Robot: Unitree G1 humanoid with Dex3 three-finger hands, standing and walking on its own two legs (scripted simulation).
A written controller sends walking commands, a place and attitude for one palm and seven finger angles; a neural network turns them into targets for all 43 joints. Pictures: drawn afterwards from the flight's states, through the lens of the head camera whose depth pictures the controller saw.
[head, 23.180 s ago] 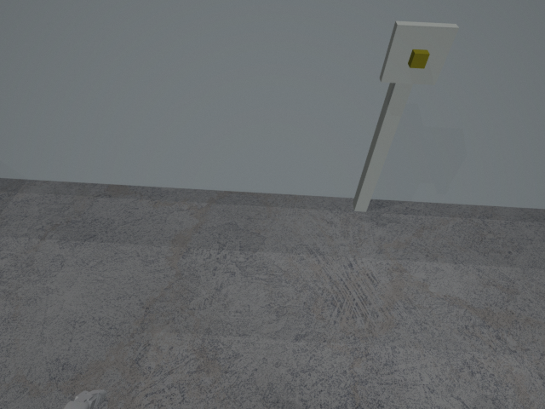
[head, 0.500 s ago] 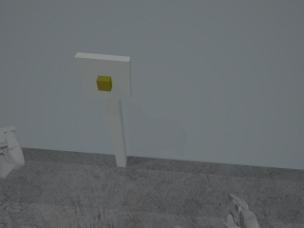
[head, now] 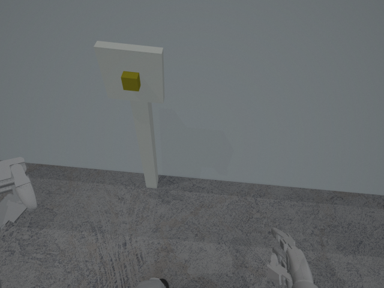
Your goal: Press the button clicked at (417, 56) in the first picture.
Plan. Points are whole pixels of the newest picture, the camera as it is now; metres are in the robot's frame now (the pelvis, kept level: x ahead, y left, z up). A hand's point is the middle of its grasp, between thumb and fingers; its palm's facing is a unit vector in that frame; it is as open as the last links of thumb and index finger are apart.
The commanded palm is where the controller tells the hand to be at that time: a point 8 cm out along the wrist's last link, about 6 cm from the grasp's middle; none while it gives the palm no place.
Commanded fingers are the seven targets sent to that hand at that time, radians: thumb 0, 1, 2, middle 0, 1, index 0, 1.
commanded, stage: step back with the hand held close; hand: left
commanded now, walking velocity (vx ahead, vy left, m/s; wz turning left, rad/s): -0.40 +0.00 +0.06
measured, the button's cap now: (131, 80) +0.63 +0.25 +0.03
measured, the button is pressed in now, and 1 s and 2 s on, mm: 0 0 0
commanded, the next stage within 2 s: stop stepping back and stand still in 0.20 s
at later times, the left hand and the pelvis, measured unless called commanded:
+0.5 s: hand out of the picture +0.04 +0.23 +0.17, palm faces +0.33 -0.81 -0.49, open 3.1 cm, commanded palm -0.01 +0.27 +0.19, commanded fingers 0.00 0.90 0.90 -1.30 -1.50 -1.30 -1.50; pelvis -0.14 -0.01 +0.00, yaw +0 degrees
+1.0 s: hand out of the picture -0.02 +0.25 +0.17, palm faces +0.45 -0.80 -0.39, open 3.1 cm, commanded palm -0.08 +0.28 +0.19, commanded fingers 0.00 0.90 0.90 -1.30 -1.50 -1.30 -1.50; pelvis -0.20 +0.00 +0.00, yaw +2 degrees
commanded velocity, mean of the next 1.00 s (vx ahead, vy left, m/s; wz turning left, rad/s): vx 0.02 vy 0.00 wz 0.02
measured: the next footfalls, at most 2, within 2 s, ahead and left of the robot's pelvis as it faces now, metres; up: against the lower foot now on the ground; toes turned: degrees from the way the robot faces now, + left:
left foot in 0.26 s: -0.02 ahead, +0.10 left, +0.00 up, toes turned +0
left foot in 0.66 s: -0.12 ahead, +0.12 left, +0.00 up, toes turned +5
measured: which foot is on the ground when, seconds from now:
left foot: down 0.00-0.08, up 0.10-0.24, down 0.26-0.50, up 0.52-0.64, down 0.66-1.00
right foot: down 0.00-0.68, up 0.70-0.82, down 0.84-1.00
